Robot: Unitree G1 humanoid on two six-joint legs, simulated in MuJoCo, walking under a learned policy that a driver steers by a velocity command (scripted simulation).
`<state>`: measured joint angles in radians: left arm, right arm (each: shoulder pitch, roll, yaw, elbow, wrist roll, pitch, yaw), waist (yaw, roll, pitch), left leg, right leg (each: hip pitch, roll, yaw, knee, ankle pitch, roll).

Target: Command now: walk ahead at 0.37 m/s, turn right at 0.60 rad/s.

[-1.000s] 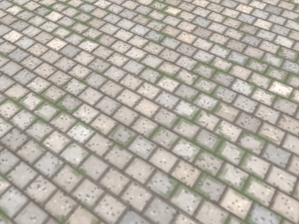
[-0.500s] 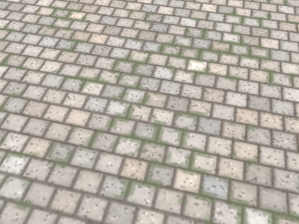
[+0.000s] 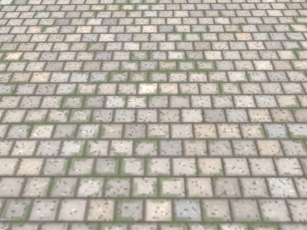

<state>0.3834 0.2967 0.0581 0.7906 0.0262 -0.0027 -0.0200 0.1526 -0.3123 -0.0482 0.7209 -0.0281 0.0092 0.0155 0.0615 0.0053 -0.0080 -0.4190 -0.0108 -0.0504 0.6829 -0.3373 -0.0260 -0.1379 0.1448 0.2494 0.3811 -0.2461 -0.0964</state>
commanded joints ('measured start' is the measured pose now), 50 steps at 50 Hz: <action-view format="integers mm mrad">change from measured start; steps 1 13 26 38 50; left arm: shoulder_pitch -68 -155 -74 -48 103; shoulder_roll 188 73 108 62 81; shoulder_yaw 51 6 -8 -11 -19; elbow -70 -58 -11 96 218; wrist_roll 2 20 30 -23 -3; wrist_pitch -22 -29 -58 -96 -84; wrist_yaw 1 -40 -7 13 37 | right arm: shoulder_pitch -37 211 328 147 -175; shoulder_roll -78 -74 -106 -7 -3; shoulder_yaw -13 -14 -7 0 21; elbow -80 42 181 101 -9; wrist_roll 17 9 24 -14 1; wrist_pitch -38 -107 -87 -32 -54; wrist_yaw -12 -10 -15 25 15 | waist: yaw -54 -81 59 -84 -31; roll -109 108 73 -68 -56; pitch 57 76 -113 71 106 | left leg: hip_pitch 115 397 328 -204 -166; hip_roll -26 214 188 129 35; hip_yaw -4 -149 73 60 137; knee -134 -529 -26 351 -98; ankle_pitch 10 219 902 159 252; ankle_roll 21 173 130 44 110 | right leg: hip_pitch -141 -594 129 17 269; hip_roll -232 -103 -102 -315 -347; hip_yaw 334 -114 -308 -101 -181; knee -109 692 95 -262 -165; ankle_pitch -212 35 106 329 748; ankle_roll -134 61 -55 -119 -82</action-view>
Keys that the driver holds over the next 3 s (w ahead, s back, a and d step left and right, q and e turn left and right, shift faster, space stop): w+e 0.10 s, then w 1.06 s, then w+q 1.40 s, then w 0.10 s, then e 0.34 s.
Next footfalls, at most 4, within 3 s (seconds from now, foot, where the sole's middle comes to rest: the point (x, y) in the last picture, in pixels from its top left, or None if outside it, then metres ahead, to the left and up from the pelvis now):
0.06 left None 0.11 0.12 -0.78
0.52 right None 0.37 -0.12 -0.78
1.08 left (176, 188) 0.71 -0.02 -0.78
1.58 right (218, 146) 0.96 -0.24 -0.78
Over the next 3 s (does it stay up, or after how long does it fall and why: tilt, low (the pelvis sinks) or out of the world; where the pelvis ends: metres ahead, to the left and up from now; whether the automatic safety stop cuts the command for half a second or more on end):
stays up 1.44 0.08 0.00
